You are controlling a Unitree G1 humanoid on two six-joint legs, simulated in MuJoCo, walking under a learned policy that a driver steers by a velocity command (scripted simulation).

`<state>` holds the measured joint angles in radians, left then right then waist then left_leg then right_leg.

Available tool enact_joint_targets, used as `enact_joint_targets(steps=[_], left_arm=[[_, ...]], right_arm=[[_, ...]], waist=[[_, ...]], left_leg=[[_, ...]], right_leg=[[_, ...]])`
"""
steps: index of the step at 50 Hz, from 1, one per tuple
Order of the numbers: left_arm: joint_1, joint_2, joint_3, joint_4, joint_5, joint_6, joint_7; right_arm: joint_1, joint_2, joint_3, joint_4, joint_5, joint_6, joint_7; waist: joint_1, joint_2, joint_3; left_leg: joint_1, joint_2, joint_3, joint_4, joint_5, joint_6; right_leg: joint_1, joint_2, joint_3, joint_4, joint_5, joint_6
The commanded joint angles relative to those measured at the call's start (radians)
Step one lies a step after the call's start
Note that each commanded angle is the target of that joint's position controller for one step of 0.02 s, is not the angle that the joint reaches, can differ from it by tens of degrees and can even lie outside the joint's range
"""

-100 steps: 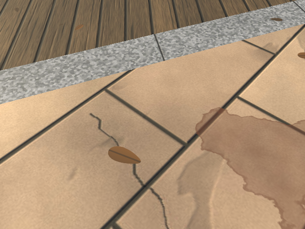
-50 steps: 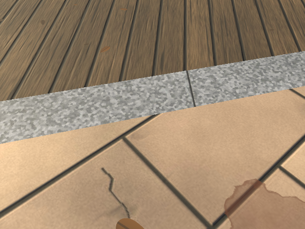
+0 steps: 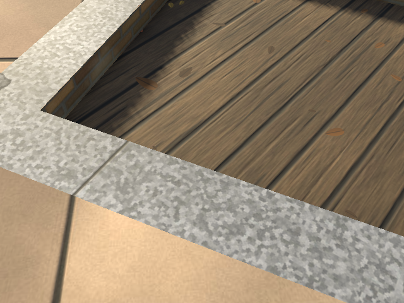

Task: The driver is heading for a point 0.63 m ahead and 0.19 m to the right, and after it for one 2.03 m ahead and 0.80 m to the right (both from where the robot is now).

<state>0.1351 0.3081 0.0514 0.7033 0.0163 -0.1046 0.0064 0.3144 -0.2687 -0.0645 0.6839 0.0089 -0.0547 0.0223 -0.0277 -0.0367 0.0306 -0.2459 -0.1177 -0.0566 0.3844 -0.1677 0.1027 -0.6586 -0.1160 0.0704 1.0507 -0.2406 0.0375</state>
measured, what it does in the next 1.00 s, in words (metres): walks ahead: right foot, then left foot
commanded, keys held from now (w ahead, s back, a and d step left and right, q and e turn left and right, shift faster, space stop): w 0.36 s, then w+e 0.48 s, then e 0.16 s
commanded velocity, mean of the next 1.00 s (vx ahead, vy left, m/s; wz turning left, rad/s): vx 0.48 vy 0.00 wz -0.12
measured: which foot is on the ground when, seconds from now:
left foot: down 0.00-0.30, up 0.32-0.74, down 0.76-1.00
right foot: up 0.00-0.26, down 0.28-0.78, up 0.80-1.00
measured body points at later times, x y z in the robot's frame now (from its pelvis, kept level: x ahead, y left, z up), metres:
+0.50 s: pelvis +0.28 -0.06 +0.00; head +0.30 -0.06 +0.45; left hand +0.33 +0.21 -0.12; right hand +0.43 -0.29 -0.11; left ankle +0.28 +0.09 -0.67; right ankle +0.30 -0.14 -0.74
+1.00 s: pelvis +0.53 +0.00 +0.01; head +0.55 +0.00 +0.46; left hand +0.73 +0.21 -0.10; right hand +0.54 -0.28 -0.11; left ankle +0.54 +0.10 -0.74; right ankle +0.59 -0.15 -0.67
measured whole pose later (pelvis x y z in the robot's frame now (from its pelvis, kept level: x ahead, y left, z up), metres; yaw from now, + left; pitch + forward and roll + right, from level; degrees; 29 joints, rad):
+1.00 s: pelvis +0.53 +0.00 +0.01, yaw -11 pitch +2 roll +0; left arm 0.18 0.26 0.04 0.77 0.06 -0.10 -0.08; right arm 0.33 -0.24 -0.01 0.80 -0.06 -0.11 -0.04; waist -0.04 -0.02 -0.01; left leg -0.13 0.01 0.15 0.24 -0.15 0.03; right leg -0.63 -0.07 -0.02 0.93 -0.23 0.00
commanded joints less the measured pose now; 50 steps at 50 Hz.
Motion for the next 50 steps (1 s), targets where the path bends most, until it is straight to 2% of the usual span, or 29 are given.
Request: enact_joint_targets(steps=[1, 4, 8, 11, 13, 14, 15, 16, 17, 18, 19, 20, 21, 22, 24, 27, 30, 34, 36, 37, 38, 39, 40, 41, 42, 43, 44, 46, 50], left_arm=[[-0.004, 0.051, 0.013, -0.053, 0.007, 0.003, 0.002], [-0.106, 0.022, -0.001, -0.070, -0.004, -0.006, -0.014], [-0.207, 0.044, 0.003, -0.107, -0.018, -0.020, -0.035], [-0.198, 0.062, 0.011, -0.119, -0.019, -0.029, -0.044], [-0.088, 0.083, 0.026, -0.096, -0.017, -0.034, -0.040], [0.038, 0.116, 0.043, -0.067, -0.009, -0.036, -0.035], [0.208, 0.179, 0.058, -0.051, 0.003, -0.036, -0.029], [0.300, 0.211, 0.073, -0.007, -0.004, -0.025, -0.037], [0.308, 0.122, 0.050, -0.005, -0.032, -0.021, -0.040], [0.240, 0.086, 0.038, -0.013, -0.034, -0.014, -0.034], [0.179, 0.079, 0.030, -0.025, -0.025, -0.006, -0.033], [0.146, 0.068, 0.025, -0.027, -0.019, -0.003, -0.037], [0.198, -0.058, -0.019, -0.009, 0.049, -0.020, -0.014], [0.184, -0.059, -0.018, -0.013, 0.043, -0.024, -0.011], [0.141, 0.011, 0.005, -0.029, 0.023, -0.036, -0.021], [0.165, 0.064, 0.021, -0.016, 0.034, -0.035, -0.060], [0.213, 0.086, 0.031, 0.007, 0.036, -0.026, -0.093], [0.263, 0.091, 0.032, 0.036, 0.041, -0.020, -0.092], [0.259, 0.098, 0.034, 0.058, 0.040, -0.015, -0.084], [0.252, 0.101, 0.033, 0.063, 0.045, -0.015, -0.086], [0.226, 0.055, 0.017, 0.052, 0.050, -0.021, -0.088], [0.364, -0.079, -0.023, 0.025, 0.068, -0.044, -0.085], [0.284, -0.035, -0.012, 0.032, 0.053, -0.046, -0.094], [0.189, 0.003, 0.002, 0.031, 0.045, -0.038, -0.082], [0.179, 0.004, 0.002, 0.053, 0.041, -0.031, -0.056], [0.202, 0.001, 0.001, 0.063, 0.051, -0.025, -0.043], [0.173, -0.019, -0.007, 0.053, 0.062, -0.019, -0.044], [0.125, -0.044, -0.015, 0.028, 0.054, -0.009, -0.059], [0.057, -0.051, -0.032, 0.020, 0.034, 0.005, -0.117]], right_arm=[[-0.034, -0.150, -0.038, -0.059, 0.004, -0.021, -0.022], [0.019, -0.141, -0.031, -0.026, 0.010, -0.018, -0.028], [0.087, -0.156, -0.030, 0.019, 0.013, -0.016, -0.027], [0.098, -0.161, -0.031, 0.039, 0.011, -0.004, -0.031], [0.066, -0.165, -0.031, 0.039, 0.011, 0.006, -0.034], [0.049, -0.146, -0.022, 0.030, 0.006, 0.006, -0.033], [0.059, -0.106, -0.004, 0.006, -0.013, 0.001, -0.033], [0.195, -0.042, 0.014, 0.020, 0.011, -0.013, -0.031], [0.150, -0.122, 0.002, 0.028, 0.020, -0.022, -0.027], [0.038, -0.156, -0.010, 0.005, 0.028, -0.025, -0.024], [-0.032, -0.144, -0.005, -0.015, 0.014, -0.029, -0.024], [-0.063, -0.129, -0.008, -0.024, -0.003, -0.033, -0.024], [-0.019, -0.005, 0.051, 0.017, -0.166, -0.051, 0.007], [-0.025, 0.005, 0.048, 0.018, -0.166, -0.050, 0.019], [-0.056, -0.041, 0.042, 0.014, -0.117, -0.044, 0.022], [-0.134, -0.014, 0.069, 0.002, -0.099, -0.028, 0.019], [-0.217, -0.019, 0.083, -0.028, -0.086, -0.020, 0.026], [-0.302, -0.064, 0.077, -0.063, -0.077, -0.034, 0.005], [-0.304, -0.085, 0.070, -0.069, -0.057, -0.044, -0.005], [-0.242, -0.123, 0.053, -0.055, -0.042, -0.053, -0.010], [-0.086, -0.162, 0.035, -0.022, -0.040, -0.066, -0.015], [0.137, -0.201, 0.029, 0.010, -0.047, -0.063, -0.022], [0.212, -0.153, 0.039, 0.045, -0.062, -0.054, -0.023], [0.136, -0.133, 0.035, 0.050, -0.055, -0.061, -0.023], [0.048, -0.072, 0.052, 0.042, -0.046, -0.060, -0.029], [0.005, -0.016, 0.070, 0.037, -0.040, -0.058, -0.036], [-0.042, 0.002, 0.072, 0.025, -0.045, -0.062, -0.045], [-0.108, -0.034, 0.049, 0.007, -0.057, -0.073, -0.063], [-0.076, -0.147, -0.007, 0.036, -0.085, -0.081, -0.066]], waist=[[0.026, 0.081, -0.059], [-0.028, 0.112, -0.048], [-0.072, 0.121, -0.005], [-0.056, 0.143, -0.001], [0.010, 0.155, -0.047], [0.071, 0.135, -0.144], [0.127, 0.022, -0.301], [0.093, -0.274, -0.411], [0.119, -0.180, -0.335], [0.122, -0.085, -0.182], [0.095, -0.006, -0.099], [0.071, 0.014, -0.042], [0.076, -0.091, -0.062], [0.061, -0.080, -0.044], [0.045, -0.036, -0.057], [0.066, 0.000, -0.034], [0.085, -0.003, -0.010], [0.094, -0.017, -0.013], [0.066, -0.015, -0.017], [0.027, -0.013, -0.054], [-0.050, 0.047, -0.164], [-0.062, 0.314, -0.475], [-0.116, 0.240, -0.367], [-0.097, 0.150, -0.120], [-0.055, 0.150, -0.045], [-0.013, 0.145, -0.075], [0.013, 0.121, -0.062], [0.049, 0.113, -0.111], [0.036, 0.099, -0.083]], left_leg=[[0.013, 0.229, -0.196, -0.152, 0.303, 0.172], [0.019, 0.207, -0.161, -0.143, 0.205, 0.126], [0.124, 0.270, -0.234, -0.102, 0.157, 0.126], [0.234, 0.315, -0.287, -0.046, 0.248, 0.109], [0.244, 0.287, -0.264, 0.056, 0.480, 0.082], [0.194, 0.233, -0.218, 0.209, 0.567, 0.055], [0.002, 0.161, -0.163, 0.495, 0.351, 0.015], [-0.358, 0.011, -0.083, 0.821, -0.306, -0.059], [-0.494, 0.055, -0.152, 0.931, -0.394, -0.058], [-0.548, 0.101, -0.124, 0.948, -0.304, -0.058], [-0.527, 0.149, -0.069, 0.904, -0.223, -0.061], [-0.506, 0.176, -0.051, 0.837, -0.175, -0.067], [-0.479, 0.177, -0.071, 0.817, -0.154, -0.071], [-0.474, 0.178, -0.057, 0.759, -0.153, -0.082], [-0.455, 0.191, -0.019, 0.633, -0.146, -0.118], [-0.357, 0.194, 0.032, 0.416, 0.004, -0.156], [-0.267, 0.177, 0.043, 0.285, 0.113, -0.131], [-0.246, 0.159, 0.028, 0.175, 0.121, -0.093], [-0.136, 0.145, 0.050, 0.100, 0.152, -0.052], [0.020, 0.144, 0.056, 0.110, 0.185, -0.012], [0.272, 0.222, -0.006, 0.142, 0.239, 0.080], [0.760, 0.514, -0.432, 0.067, 0.292, 0.361], [0.722, 0.578, -0.644, -0.081, -0.015, 0.317], [0.494, 0.533, -0.517, -0.137, -0.300, 0.198], [0.342, 0.492, -0.381, -0.174, -0.324, 0.146], [0.268, 0.465, -0.285, -0.198, -0.126, 0.136], [0.195, 0.449, -0.193, -0.212, 0.113, 0.144], [0.178, 0.423, -0.038, -0.214, 0.472, 0.154], [0.110, 0.369, 0.179, -0.213, 0.724, 0.134]], right_leg=[[0.001, 0.016, -0.022, -0.160, 0.178, 0.024], [0.070, 0.051, -0.038, -0.380, 0.358, 0.011], [0.050, 0.072, -0.033, -0.494, 0.345, -0.026], [0.057, 0.088, -0.038, -0.547, 0.211, -0.067], [0.221, 0.128, -0.082, -0.601, 0.177, -0.107], [0.429, 0.098, -0.061, -0.595, 0.239, -0.148], [0.739, -0.077, 0.129, -0.548, 0.311, -0.232], [1.043, -0.265, 0.553, -0.642, 0.085, -0.378], [1.013, -0.269, 0.649, -0.717, -0.119, -0.350], [0.880, -0.238, 0.516, -0.744, -0.128, -0.309], [0.742, -0.191, 0.419, -0.772, -0.043, -0.293], [0.642, -0.151, 0.364, -0.801, 0.056, -0.292], [0.604, -0.081, 0.284, -0.856, 0.008, -0.305], [0.579, -0.062, 0.271, -0.877, 0.002, -0.305], [0.534, -0.035, 0.221, -0.888, 0.010, -0.312], [0.408, -0.020, 0.165, -0.892, 0.113, -0.335], [0.349, -0.034, 0.178, -0.850, 0.185, -0.345], [0.477, -0.082, 0.260, -0.768, 0.236, -0.322], [0.491, -0.067, 0.261, -0.716, 0.300, -0.279], [0.440, -0.029, 0.241, -0.652, 0.382, -0.236], [0.323, 0.056, 0.183, -0.449, 0.380, -0.169], [0.052, 0.254, 0.066, -0.109, -0.025, -0.075], [-0.175, 0.221, 0.065, 0.089, -0.313, -0.079], [-0.255, 0.147, 0.068, 0.180, -0.210, -0.103], [-0.235, 0.096, 0.025, 0.185, -0.122, -0.110], [-0.135, 0.059, 0.032, 0.125, -0.055, -0.111], [-0.061, 0.038, 0.018, 0.108, -0.042, -0.096], [0.013, 0.024, -0.029, 0.029, -0.115, -0.052], [0.088, 0.029, -0.115, -0.227, 0.130, -0.022]])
